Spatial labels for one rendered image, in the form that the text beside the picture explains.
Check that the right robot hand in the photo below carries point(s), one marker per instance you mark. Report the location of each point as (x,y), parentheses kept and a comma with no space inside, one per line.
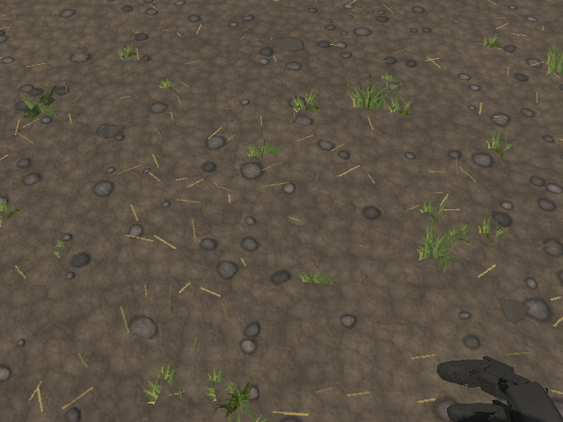
(527,401)

